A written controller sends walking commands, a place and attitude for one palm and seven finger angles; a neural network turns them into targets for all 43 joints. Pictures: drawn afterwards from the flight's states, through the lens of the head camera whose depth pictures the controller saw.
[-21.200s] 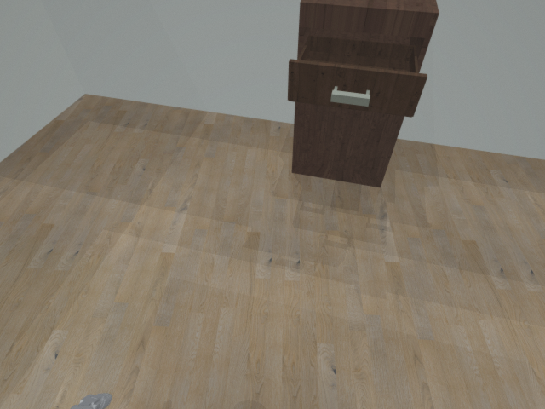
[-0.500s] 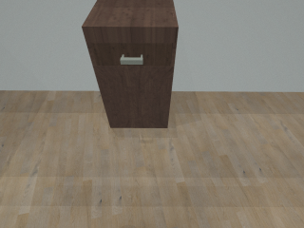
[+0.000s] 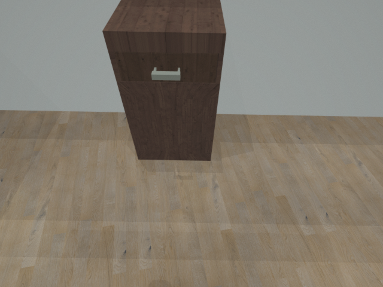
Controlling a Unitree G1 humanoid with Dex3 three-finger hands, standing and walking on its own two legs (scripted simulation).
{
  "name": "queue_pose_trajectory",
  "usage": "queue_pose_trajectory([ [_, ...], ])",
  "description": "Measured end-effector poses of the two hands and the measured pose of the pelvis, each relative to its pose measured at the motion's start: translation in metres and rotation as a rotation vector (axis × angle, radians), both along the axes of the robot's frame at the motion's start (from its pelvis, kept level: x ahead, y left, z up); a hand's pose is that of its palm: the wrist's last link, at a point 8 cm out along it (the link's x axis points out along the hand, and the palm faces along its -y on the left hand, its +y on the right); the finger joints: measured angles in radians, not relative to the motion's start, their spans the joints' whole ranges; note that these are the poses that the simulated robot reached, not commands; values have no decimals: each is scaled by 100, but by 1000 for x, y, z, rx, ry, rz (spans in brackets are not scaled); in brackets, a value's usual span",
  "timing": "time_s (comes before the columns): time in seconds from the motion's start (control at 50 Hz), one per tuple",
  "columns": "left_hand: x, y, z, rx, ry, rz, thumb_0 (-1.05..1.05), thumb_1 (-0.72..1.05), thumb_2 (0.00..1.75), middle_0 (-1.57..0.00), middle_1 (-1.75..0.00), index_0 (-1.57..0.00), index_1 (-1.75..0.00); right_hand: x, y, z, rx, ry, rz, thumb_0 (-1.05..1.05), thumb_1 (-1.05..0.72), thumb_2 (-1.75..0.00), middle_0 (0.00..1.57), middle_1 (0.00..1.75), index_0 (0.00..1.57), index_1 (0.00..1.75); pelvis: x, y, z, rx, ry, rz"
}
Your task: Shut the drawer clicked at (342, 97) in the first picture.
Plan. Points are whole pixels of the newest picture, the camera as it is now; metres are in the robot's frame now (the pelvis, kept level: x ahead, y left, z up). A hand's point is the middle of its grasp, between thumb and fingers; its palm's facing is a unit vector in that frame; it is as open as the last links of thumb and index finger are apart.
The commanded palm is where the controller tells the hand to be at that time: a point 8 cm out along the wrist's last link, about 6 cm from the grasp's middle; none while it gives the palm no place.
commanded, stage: look to check the result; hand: left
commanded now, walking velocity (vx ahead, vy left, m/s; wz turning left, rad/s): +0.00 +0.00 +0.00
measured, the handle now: (166, 72) +0.94 +0.15 -0.09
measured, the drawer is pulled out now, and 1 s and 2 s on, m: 0.00 0.00 0.00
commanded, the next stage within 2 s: stand and wait in 0.02 s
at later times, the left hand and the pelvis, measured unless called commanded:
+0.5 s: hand out of the picture +0.07 +0.22 -0.17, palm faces -0.01 -0.96 -0.27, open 7.4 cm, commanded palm none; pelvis +0.01 +0.00 +0.00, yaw +0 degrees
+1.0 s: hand out of the picture +0.08 +0.23 -0.16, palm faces -0.01 -0.95 -0.30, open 7.4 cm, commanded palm none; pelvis +0.01 +0.00 +0.00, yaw +0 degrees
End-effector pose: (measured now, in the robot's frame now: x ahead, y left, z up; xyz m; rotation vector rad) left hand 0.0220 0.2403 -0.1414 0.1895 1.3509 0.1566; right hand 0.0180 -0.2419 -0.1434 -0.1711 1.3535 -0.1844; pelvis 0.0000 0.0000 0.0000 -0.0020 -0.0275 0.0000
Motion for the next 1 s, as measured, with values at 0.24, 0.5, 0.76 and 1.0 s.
queue_pose_trajectory([
  [0.24, 22, 13, 5, 25, -36, -15, 0, 91, 90, -20, -30, -20, -30, 15, -10, 4, -23, -19, 12, 1, -91, -89, 20, 30, 20, 30, 6, 1, 1, 1, 3, 0],
  [0.5, 39, 25, 10, 47, -66, -30, 0, 91, 90, -20, -30, -20, -30, 31, -22, 10, -53, -43, 26, 1, -91, -89, 20, 30, 20, 30, 10, 2, 2, 2, 3, 1],
  [0.76, 47, 33, 14, 64, -76, -36, 0, 91, 90, -20, -30, -20, -30, 44, -30, 15, -73, -66, 42, 1, -91, -89, 20, 30, 20, 30, 13, 2, 3, 3, 3, 2],
  [1.0, 52, 38, 18, 80, -86, -39, 0, 91, 90, -20, -30, -20, -30, 53, -37, 17, -82, -80, 54, 1, -91, -89, 20, 30, 20, 30, 15, 1, 4, 4, 2, 6],
])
